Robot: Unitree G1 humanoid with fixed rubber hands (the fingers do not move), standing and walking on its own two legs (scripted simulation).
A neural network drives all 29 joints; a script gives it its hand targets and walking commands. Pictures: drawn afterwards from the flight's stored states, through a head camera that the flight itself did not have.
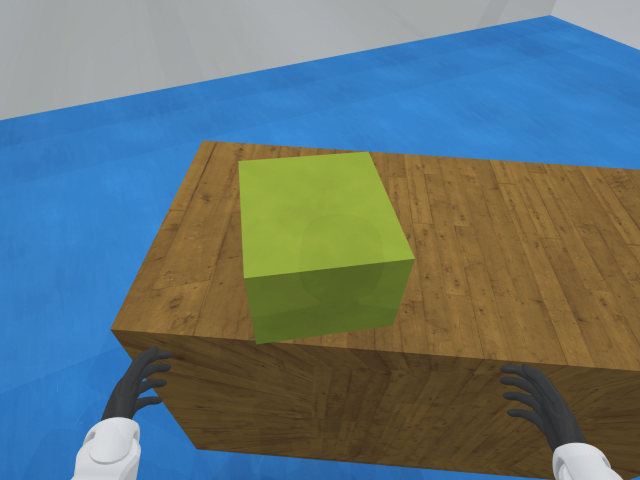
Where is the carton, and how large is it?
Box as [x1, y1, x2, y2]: [238, 152, 414, 343]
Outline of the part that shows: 368,152 238,161 244,281 256,343 392,325 414,257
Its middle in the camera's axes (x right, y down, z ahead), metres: -0.01 +0.01 +0.64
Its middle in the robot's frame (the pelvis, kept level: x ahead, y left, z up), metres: +0.46 +0.04 +0.00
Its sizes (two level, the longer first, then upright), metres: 0.244 0.223 0.172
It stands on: a pedestal, 0.69 m high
